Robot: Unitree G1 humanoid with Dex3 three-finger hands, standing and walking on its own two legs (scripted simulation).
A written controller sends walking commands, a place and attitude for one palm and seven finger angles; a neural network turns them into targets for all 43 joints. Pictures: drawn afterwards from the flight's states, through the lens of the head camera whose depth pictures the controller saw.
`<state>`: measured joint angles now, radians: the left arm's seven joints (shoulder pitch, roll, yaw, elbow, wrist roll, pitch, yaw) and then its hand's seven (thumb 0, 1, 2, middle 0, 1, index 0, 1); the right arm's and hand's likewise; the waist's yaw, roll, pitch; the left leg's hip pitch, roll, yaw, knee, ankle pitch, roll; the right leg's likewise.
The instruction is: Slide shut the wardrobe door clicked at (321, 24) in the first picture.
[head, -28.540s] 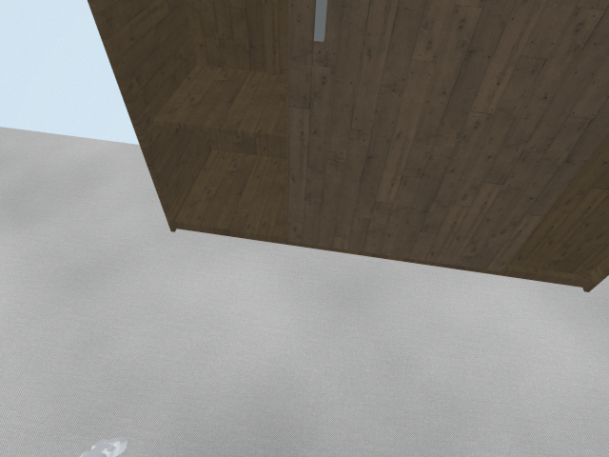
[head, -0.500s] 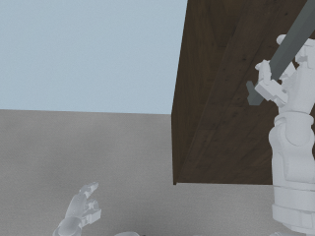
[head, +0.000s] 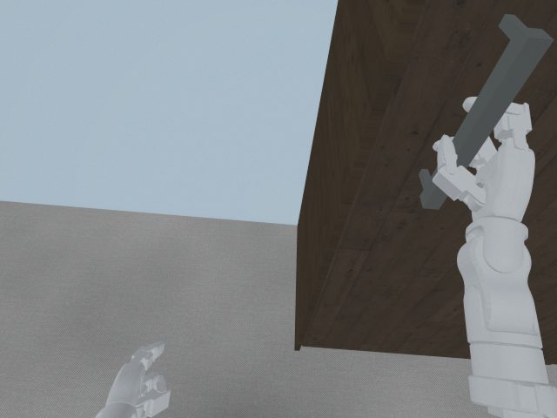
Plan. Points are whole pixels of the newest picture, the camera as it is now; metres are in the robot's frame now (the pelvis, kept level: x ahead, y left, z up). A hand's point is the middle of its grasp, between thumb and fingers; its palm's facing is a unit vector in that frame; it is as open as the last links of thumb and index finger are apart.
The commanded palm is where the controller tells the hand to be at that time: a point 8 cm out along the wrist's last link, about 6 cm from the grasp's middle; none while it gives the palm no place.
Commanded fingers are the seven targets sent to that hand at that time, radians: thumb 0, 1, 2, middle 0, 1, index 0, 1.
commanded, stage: stop walking and hold the door there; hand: right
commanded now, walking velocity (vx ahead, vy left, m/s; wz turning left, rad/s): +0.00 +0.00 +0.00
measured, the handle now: (464, 126) +0.42 -0.18 +0.24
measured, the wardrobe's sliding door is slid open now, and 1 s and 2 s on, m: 0.00 0.00 0.00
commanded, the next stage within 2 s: loosen the grip on the handle in 0.62 s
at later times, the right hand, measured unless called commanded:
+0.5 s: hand (448, 169) +0.37 -0.16 +0.21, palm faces +0.08 +0.99 -0.07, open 7.0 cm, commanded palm +0.34 -0.19 +0.21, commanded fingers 0.00 -0.90 -0.90 0.45 1.40 0.45 1.40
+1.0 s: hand (456, 164) +0.37 -0.17 +0.22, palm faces +0.14 +0.99 -0.03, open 10.8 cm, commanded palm +0.34 -0.21 +0.21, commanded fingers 0.00 0.55 -0.20 0.38 1.32 0.38 1.32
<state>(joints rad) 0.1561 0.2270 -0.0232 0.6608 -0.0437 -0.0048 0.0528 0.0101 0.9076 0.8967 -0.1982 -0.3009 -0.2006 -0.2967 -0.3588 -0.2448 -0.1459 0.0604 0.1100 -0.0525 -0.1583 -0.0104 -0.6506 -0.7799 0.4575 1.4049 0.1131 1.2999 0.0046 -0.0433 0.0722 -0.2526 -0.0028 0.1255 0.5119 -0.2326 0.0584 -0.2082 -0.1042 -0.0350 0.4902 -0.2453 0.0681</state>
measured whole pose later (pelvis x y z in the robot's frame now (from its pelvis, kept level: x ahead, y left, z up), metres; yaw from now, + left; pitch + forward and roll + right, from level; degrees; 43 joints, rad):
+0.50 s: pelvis +0.01 -0.06 +0.01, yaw +1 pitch -1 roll +0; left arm 0.14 0.19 -0.05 0.66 -0.02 0.02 0.06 0.01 0.91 0.90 -0.20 -0.30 -0.20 -0.30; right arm -0.35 -0.16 -0.01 0.07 0.09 -0.06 -0.15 0.00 -0.68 -0.80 0.46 1.40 0.13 1.35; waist -0.02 -0.04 0.02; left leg -0.21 0.06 0.07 0.43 -0.19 -0.02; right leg -0.17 -0.04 -0.09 0.44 -0.24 0.00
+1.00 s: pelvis -0.02 -0.04 +0.00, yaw +2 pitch -2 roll -1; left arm 0.21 0.21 -0.03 0.67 -0.05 -0.17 0.01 0.01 0.90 0.90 -0.20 -0.30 -0.20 -0.30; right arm -0.50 -0.18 -0.12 0.37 0.08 -0.16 -0.12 0.00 -0.06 -0.51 0.48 1.40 0.23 1.31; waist -0.01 0.00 -0.02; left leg -0.29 0.05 0.05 0.53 -0.21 0.00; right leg -0.22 -0.04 -0.09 0.49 -0.23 0.02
